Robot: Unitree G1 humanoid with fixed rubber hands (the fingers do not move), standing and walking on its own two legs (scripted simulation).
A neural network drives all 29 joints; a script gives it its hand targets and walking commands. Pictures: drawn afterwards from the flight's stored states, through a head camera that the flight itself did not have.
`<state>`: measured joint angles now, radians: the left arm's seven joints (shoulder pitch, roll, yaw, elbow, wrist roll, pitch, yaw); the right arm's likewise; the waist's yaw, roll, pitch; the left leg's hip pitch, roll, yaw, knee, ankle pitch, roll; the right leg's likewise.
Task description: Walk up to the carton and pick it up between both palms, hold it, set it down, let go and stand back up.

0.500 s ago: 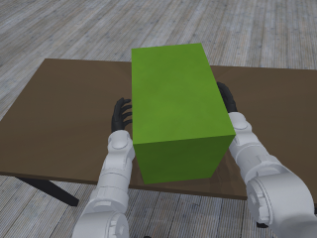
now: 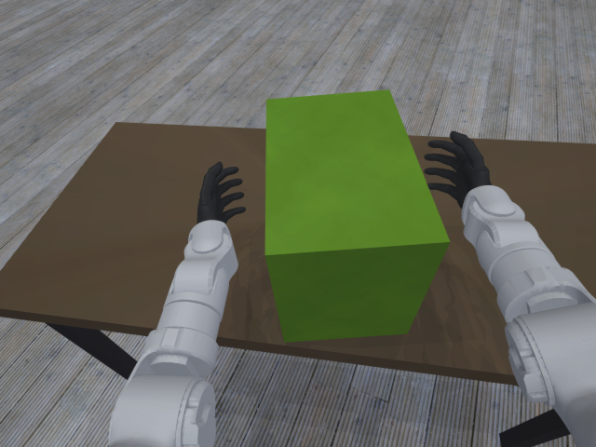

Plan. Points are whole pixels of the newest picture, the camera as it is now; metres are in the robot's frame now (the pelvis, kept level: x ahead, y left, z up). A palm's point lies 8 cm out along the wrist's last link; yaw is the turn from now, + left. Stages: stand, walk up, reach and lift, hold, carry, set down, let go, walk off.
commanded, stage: set down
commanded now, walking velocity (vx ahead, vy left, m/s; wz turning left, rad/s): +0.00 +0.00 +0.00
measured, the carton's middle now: (336, 216) +0.45 +0.08 +0.05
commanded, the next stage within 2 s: none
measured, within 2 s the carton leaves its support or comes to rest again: neither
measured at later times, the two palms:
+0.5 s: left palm (200, 188) +0.37 +0.24 +0.15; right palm (477, 153) +0.49 -0.09 +0.17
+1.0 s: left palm (190, 210) +0.33 +0.24 +0.16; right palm (507, 181) +0.45 -0.12 +0.16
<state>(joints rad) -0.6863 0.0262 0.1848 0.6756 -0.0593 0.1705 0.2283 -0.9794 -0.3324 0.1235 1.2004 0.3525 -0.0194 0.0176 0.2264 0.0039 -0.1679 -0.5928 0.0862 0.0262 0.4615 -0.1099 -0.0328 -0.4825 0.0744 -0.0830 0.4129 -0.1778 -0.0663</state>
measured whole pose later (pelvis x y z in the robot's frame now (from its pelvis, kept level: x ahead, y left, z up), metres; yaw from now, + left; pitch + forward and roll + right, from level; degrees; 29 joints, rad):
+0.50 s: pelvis +0.00 +0.00 +0.01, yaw +2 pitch +10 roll -2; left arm -0.75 0.09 0.16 0.37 -0.11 0.58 0.26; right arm -1.03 -0.38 0.10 0.96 0.39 0.24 0.01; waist 0.20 0.01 -0.09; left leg -0.50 0.07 0.00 0.40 -0.08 -0.04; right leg -0.38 0.08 -0.09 0.36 -0.16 -0.07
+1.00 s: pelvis +0.00 +0.00 +0.01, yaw +1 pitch +4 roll -1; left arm -0.55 0.08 0.18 0.00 -0.10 0.79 0.23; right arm -0.84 -0.45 0.14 0.70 0.46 0.34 0.04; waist 0.15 0.02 0.00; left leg -0.35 0.05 0.00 0.35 -0.07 -0.03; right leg -0.25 0.07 -0.06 0.34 -0.16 -0.06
